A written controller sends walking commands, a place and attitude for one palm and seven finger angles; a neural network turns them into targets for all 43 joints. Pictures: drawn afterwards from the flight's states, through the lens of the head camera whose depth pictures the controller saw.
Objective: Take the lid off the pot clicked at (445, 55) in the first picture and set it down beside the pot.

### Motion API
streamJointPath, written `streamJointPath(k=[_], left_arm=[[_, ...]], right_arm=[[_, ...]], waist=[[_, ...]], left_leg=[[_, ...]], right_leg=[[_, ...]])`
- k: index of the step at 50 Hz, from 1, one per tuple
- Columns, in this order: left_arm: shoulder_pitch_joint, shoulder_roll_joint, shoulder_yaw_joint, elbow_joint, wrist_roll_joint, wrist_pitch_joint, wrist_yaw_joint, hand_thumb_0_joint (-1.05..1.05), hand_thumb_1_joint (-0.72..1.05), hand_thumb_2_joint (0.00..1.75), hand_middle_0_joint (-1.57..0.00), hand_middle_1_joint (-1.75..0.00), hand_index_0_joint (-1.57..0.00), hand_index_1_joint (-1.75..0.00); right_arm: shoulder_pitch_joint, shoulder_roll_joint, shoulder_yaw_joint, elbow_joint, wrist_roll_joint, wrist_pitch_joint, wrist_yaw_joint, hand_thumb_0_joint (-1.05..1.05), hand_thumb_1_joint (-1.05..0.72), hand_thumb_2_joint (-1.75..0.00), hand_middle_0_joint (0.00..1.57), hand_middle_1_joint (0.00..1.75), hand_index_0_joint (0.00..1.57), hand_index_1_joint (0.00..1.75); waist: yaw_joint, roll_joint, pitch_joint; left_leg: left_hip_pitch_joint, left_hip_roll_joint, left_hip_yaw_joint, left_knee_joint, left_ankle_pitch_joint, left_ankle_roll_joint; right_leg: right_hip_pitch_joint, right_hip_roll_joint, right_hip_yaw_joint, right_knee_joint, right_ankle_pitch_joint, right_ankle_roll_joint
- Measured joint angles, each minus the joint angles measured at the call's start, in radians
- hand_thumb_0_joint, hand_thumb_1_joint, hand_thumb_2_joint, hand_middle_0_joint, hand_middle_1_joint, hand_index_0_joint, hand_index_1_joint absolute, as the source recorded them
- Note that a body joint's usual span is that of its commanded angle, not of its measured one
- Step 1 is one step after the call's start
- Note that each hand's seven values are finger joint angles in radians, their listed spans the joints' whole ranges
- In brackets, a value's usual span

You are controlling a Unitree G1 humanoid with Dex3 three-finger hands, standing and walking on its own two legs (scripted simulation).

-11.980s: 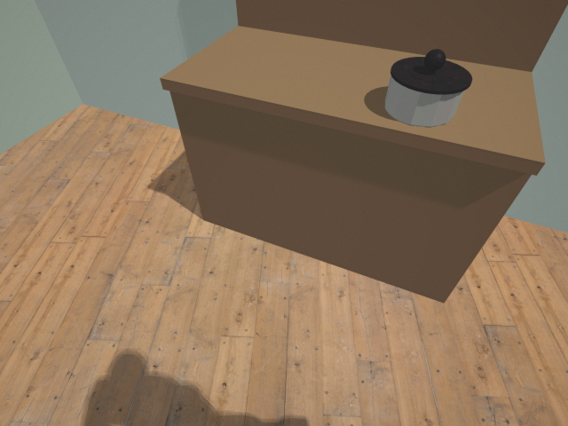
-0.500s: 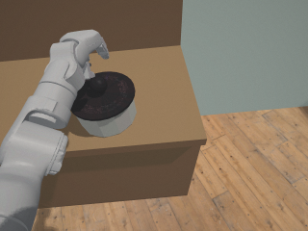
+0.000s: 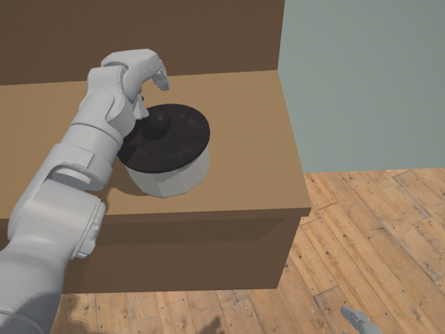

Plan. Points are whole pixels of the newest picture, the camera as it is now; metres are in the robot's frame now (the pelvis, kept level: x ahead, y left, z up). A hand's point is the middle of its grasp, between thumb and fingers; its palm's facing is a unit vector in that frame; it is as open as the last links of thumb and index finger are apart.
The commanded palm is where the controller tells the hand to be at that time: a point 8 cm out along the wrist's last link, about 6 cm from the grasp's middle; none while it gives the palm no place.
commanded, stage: move the open hand above the knob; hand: left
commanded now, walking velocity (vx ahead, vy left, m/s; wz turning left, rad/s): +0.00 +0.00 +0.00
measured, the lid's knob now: (158, 121) +0.51 +0.13 +0.11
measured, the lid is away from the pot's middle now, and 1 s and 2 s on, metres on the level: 0.00 0.01 0.01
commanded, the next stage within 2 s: lower the open fingers around the knob in 0.04 s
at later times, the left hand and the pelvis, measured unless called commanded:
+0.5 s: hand (153, 106) +0.48 +0.12 +0.17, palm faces -0.32 -0.04 -0.95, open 10.2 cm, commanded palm +0.47 +0.13 +0.23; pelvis +0.00 +0.00 +0.00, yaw -1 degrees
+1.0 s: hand (151, 123) +0.47 +0.13 +0.14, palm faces -0.34 -0.03 -0.94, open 10.2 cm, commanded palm +0.46 +0.13 +0.19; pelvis +0.00 +0.00 +0.00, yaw -1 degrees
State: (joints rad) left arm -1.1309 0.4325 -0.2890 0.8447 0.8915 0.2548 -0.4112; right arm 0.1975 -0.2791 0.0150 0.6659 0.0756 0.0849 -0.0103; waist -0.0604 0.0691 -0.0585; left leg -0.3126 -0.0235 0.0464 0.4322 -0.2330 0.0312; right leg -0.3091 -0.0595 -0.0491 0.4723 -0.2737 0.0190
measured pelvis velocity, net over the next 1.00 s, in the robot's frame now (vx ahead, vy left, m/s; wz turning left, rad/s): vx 0.00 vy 0.00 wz -0.01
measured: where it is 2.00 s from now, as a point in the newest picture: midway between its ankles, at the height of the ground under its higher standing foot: outside the picture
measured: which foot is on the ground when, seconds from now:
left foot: down 0.00-1.00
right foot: down 0.00-1.00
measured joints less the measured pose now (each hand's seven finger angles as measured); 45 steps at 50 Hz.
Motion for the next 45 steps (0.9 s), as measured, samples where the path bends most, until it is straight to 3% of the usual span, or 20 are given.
streamJointPath(k=[6,12,19,24,31,42,45], left_arm=[[0.001,0.002,0.006,-0.013,0.004,-0.010,0.002,0.00,-0.34,1.54,-0.85,-0.08,-0.85,-0.08],[-0.009,-0.005,-0.004,0.013,-0.005,0.029,-0.011,0.00,-0.34,1.54,-0.85,-0.08,-0.85,-0.08],[-0.019,-0.026,-0.019,0.054,-0.010,0.034,-0.032,0.00,-0.34,1.54,-0.85,-0.08,-0.85,-0.08],[-0.010,-0.030,0.004,0.060,-0.003,-0.006,-0.009,0.00,-0.34,1.54,-0.85,-0.08,-0.85,-0.08],[0.016,-0.031,0.028,0.071,0.006,-0.010,0.029,0.00,-0.34,1.54,-0.85,-0.08,-0.85,-0.08],[0.080,-0.021,0.030,0.044,0.002,-0.014,0.038,0.00,-0.34,1.54,-0.85,-0.08,-0.85,-0.08],[0.076,-0.027,0.002,0.066,-0.001,-0.007,0.041,0.00,-0.34,1.54,-0.85,-0.08,-0.85,-0.08]], right_arm=[[0.006,0.004,0.003,-0.006,-0.002,0.003,0.000,0.01,-0.91,-0.90,0.20,0.29,0.20,0.30],[0.024,0.003,0.002,0.007,-0.001,0.011,0.003,0.01,-0.91,-0.90,0.20,0.29,0.20,0.30],[0.052,-0.001,-0.001,0.024,-0.005,0.007,0.000,0.01,-0.91,-0.90,0.20,0.29,0.20,0.30],[0.068,0.000,-0.004,0.028,-0.010,-0.006,-0.007,0.01,-0.91,-0.90,0.20,0.29,0.20,0.30],[0.082,-0.004,-0.010,0.030,-0.012,-0.008,-0.003,0.01,-0.91,-0.90,0.20,0.29,0.20,0.30],[0.065,-0.003,-0.013,0.021,-0.006,-0.001,-0.005,0.01,-0.91,-0.90,0.20,0.29,0.20,0.30],[0.053,-0.004,-0.012,0.021,-0.001,0.005,-0.004,0.01,-0.91,-0.90,0.20,0.29,0.20,0.30]], waist=[[-0.001,-0.002,-0.002],[-0.008,0.000,0.002],[-0.016,0.002,0.008],[-0.025,-0.001,0.011],[-0.032,0.001,0.006],[-0.023,0.001,0.001],[-0.018,-0.001,-0.001]], left_leg=[[0.000,-0.001,0.001,-0.002,0.001,0.001],[-0.001,-0.004,0.002,-0.001,0.002,0.003],[-0.001,-0.007,0.002,-0.001,0.003,0.006],[-0.001,-0.004,0.009,-0.006,0.005,0.005],[-0.003,0.002,0.020,-0.010,0.004,0.003],[0.002,0.009,0.017,-0.004,-0.002,-0.001],[-0.002,0.010,0.012,0.003,-0.004,-0.003]], right_leg=[[0.000,-0.001,0.002,-0.002,0.002,0.002],[-0.002,-0.003,0.003,0.000,0.002,0.003],[-0.003,-0.006,0.003,0.001,0.003,0.005],[-0.007,-0.003,0.010,-0.001,0.007,0.004],[-0.016,0.003,0.022,-0.003,0.009,0.003],[-0.006,0.011,0.019,-0.004,0.006,-0.002],[-0.007,0.011,0.015,0.000,0.003,-0.003]])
